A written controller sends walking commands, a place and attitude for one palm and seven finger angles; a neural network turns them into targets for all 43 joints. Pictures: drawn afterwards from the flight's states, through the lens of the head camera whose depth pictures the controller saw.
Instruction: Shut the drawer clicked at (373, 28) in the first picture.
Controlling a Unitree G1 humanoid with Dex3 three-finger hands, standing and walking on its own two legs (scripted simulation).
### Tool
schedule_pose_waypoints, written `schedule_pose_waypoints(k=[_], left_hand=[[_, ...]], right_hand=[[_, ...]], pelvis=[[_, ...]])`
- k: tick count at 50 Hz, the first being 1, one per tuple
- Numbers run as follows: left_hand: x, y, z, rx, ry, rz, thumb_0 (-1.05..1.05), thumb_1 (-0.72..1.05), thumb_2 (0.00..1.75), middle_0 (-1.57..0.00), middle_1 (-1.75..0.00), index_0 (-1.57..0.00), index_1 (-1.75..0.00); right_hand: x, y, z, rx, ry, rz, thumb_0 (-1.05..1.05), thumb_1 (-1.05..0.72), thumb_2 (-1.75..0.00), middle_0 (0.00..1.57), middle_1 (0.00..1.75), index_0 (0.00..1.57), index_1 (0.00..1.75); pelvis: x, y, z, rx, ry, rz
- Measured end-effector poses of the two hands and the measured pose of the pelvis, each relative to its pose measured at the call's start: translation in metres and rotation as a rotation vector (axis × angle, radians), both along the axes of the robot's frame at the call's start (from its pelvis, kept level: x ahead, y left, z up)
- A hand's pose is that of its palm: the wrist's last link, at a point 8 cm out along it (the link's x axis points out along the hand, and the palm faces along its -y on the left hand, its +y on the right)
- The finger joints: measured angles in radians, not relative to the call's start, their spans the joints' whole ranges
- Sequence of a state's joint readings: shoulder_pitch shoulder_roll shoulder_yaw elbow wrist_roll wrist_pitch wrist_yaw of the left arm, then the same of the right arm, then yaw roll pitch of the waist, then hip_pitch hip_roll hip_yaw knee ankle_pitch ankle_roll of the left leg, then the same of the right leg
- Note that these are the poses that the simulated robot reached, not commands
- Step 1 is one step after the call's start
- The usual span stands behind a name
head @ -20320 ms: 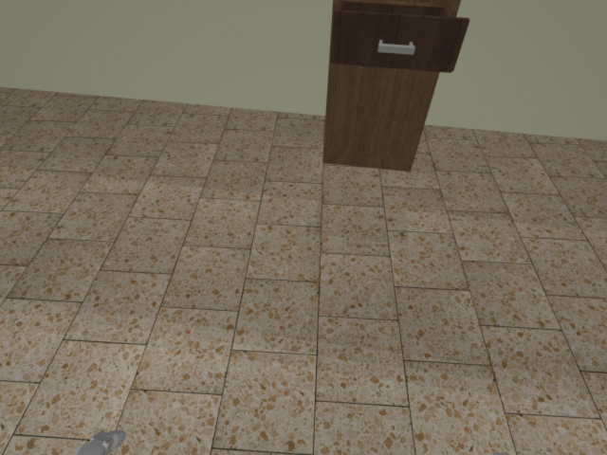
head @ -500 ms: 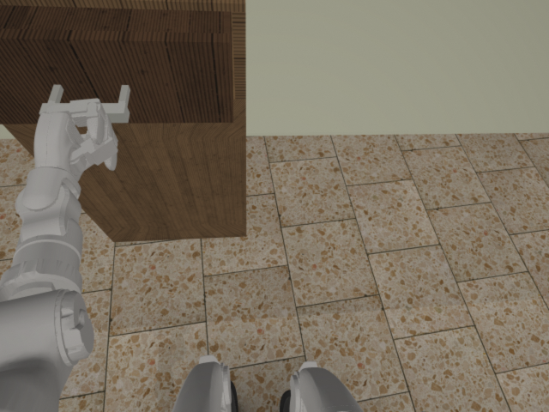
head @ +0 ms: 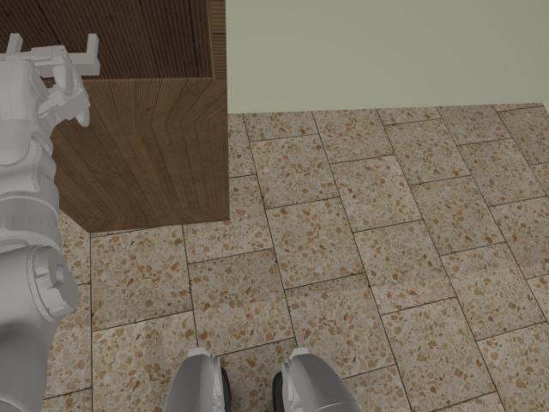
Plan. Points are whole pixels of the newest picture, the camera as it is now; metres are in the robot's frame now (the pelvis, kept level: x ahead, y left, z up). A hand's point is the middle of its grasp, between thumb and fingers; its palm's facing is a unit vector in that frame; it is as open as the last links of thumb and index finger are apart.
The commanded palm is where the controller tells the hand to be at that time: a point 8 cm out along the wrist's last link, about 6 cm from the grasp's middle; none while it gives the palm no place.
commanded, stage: push the drawer shut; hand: left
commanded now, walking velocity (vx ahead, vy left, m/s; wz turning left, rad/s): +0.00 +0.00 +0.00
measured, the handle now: (53, 53) +0.61 +0.26 +0.07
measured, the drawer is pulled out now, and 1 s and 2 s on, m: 0.00 0.00 0.00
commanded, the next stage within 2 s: pull the fist back off the drawer in 0.46 s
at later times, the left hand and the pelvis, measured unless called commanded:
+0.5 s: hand (65, 91) +0.54 +0.23 +0.07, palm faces +0.05 -1.00 -0.04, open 3.1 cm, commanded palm +0.58 +0.23 +0.07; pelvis -0.03 +0.00 -0.02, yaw +1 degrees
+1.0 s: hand (69, 91) +0.54 +0.23 +0.08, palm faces +0.06 -1.00 -0.04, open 3.0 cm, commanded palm +0.53 +0.23 +0.07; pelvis -0.04 +0.01 -0.02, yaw +0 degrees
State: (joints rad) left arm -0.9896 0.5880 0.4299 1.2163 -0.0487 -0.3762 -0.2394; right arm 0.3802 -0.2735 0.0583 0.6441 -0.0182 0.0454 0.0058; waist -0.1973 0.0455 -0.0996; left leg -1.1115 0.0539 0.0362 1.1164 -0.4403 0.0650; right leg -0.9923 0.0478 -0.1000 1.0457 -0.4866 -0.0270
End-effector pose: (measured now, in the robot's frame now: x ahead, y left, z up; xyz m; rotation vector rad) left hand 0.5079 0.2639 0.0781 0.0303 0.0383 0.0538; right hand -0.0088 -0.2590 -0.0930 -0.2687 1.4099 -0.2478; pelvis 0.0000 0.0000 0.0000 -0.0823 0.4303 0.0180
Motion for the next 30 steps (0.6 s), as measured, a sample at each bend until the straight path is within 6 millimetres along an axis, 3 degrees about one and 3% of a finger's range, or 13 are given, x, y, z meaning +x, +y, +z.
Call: schedule_pose_waypoints(k=[15, 30], left_hand=[[0.005, 0.016, -0.002, 0.005, 0.007, 0.002, -0.04, 0.61, 0.89, -1.4, -1.6, -1.39, -1.6], [0.007, 0.019, 0.0, 0.015, 0.01, -0.002, -0.02, 0.57, 0.9, -1.4, -1.6, -1.39, -1.6]], right_hand=[[-0.017, 0.002, -0.002, -0.026, 0.047, 0.027, 0.01, -0.9, -0.9, 0.21, 0.3, 0.2, 0.3], [-0.048, 0.005, -0.004, -0.056, 0.055, 0.045, 0.01, -0.9, -0.9, 0.21, 0.3, 0.2, 0.3]], pelvis=[[-0.011, 0.002, -0.009, -0.025, 0.024, 0.024], [-0.033, 0.007, -0.02, -0.042, 0.047, 0.031]])
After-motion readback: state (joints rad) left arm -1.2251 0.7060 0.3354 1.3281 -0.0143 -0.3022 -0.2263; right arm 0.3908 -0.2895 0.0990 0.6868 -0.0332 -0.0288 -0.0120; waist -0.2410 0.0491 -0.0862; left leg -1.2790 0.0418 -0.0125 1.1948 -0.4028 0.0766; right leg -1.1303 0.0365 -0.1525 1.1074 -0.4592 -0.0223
